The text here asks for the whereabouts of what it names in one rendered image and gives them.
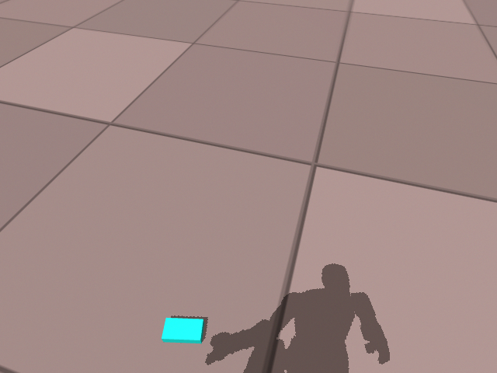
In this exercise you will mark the small box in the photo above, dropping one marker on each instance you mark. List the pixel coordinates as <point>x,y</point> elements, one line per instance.
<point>178,330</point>

